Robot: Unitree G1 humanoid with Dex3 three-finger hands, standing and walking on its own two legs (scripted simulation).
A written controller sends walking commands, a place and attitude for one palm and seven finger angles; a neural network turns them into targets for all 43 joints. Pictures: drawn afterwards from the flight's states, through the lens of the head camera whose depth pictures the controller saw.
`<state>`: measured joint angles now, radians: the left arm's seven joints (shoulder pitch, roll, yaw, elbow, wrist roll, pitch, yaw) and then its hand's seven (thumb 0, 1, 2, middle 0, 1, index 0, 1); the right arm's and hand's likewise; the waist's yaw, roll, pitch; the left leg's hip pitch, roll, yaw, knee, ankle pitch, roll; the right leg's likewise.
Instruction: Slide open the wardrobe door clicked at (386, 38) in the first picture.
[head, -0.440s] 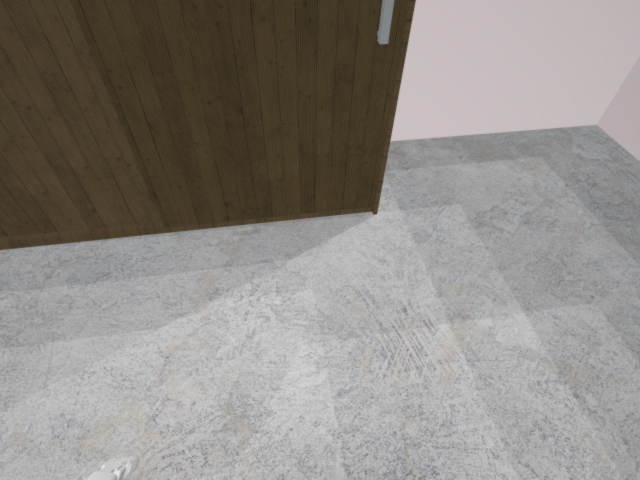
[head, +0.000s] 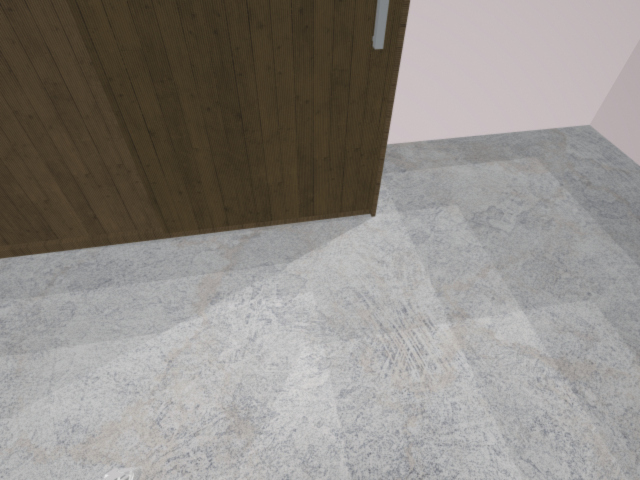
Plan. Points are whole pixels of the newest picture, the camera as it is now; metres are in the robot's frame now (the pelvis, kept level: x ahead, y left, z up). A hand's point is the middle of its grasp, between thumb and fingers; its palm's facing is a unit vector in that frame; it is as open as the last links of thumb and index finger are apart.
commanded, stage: stand and wait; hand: right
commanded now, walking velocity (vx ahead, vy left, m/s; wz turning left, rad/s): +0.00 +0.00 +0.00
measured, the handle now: (379, 11) +1.31 -0.10 +0.10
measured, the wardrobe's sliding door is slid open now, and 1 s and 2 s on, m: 0.00 0.00 0.00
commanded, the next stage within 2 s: look at it before walking up in 0.38 s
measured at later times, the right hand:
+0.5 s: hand out of the picture +0.07 -0.24 -0.15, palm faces -0.03 +0.94 -0.34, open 7.4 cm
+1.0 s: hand out of the picture +0.06 -0.24 -0.15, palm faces -0.03 +0.94 -0.33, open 7.4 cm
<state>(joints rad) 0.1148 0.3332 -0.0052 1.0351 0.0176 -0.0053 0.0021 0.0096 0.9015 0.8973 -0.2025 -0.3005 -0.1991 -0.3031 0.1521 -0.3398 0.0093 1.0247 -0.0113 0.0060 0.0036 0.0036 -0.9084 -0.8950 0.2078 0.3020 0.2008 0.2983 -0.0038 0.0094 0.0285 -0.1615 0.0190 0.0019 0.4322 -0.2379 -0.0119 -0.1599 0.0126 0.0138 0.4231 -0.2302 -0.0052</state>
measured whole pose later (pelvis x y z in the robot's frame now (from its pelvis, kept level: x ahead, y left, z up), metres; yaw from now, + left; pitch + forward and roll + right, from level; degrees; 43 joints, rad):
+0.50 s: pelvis -0.01 +0.00 +0.00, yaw +0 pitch -2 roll +0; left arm 0.14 0.34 -0.01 1.10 0.01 -0.01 0.00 0.01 0.90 0.90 -0.20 -0.30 -0.20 -0.30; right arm 0.14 -0.34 0.01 1.07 -0.01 0.00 0.01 0.00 -0.91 -0.90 0.21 0.30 0.20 0.30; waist 0.00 0.00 0.03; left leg -0.15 0.01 0.00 0.39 -0.20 -0.01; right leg -0.15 0.01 0.02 0.38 -0.19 0.00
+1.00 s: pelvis -0.01 +0.01 +0.00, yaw +0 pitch -2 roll +0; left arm 0.13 0.34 -0.01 1.11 0.01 -0.01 0.00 0.01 0.90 0.90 -0.20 -0.30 -0.20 -0.30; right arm 0.15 -0.34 0.01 1.08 -0.01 0.00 0.00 0.00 -0.91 -0.90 0.21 0.30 0.20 0.30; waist 0.00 0.00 0.03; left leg -0.14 0.01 0.00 0.37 -0.19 0.00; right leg -0.14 0.00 0.02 0.36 -0.19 0.00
